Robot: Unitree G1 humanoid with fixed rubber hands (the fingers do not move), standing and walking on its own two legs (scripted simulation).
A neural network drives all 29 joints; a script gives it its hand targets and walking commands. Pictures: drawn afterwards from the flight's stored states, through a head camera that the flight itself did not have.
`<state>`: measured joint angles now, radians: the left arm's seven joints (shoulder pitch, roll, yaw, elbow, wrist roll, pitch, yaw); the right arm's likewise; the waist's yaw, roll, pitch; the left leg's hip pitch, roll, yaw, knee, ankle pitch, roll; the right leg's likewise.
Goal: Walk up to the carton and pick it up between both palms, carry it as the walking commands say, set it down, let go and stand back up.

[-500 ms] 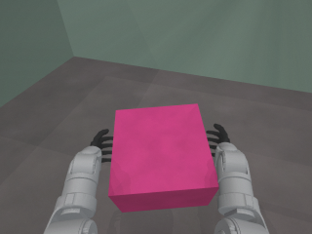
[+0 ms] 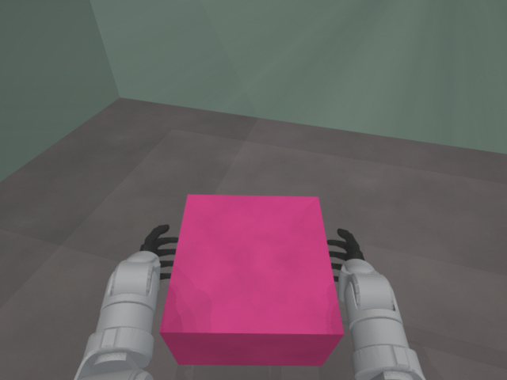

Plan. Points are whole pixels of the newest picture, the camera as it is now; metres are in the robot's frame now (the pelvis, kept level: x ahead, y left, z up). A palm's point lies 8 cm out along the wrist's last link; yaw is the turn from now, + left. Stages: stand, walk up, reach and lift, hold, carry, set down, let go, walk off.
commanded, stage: reach and lift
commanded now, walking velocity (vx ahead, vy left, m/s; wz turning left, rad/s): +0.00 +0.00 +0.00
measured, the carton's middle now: (251, 276) +0.34 +0.00 -0.04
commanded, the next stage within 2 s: hold in 0.62 s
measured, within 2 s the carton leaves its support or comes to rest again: neither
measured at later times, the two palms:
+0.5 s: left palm (147, 268) +0.31 +0.18 +0.05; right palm (355, 267) +0.29 -0.17 +0.05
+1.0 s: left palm (144, 278) +0.29 +0.18 +0.04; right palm (357, 274) +0.28 -0.16 +0.05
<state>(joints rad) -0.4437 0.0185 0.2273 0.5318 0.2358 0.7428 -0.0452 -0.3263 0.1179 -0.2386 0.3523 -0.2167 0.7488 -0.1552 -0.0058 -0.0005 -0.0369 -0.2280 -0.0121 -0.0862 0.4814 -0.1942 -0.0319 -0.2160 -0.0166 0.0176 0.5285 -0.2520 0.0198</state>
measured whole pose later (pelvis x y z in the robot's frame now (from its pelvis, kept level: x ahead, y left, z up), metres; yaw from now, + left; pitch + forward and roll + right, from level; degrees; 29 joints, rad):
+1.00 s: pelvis -0.02 +0.00 +0.00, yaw +0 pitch -5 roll +0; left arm -0.39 0.01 0.23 0.49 0.24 0.75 -0.06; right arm -0.34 0.12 -0.25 0.35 -0.25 0.76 -0.12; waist -0.01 0.00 -0.04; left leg -0.22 -0.01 -0.09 0.48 -0.17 -0.03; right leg -0.21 -0.02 0.02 0.53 -0.23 0.02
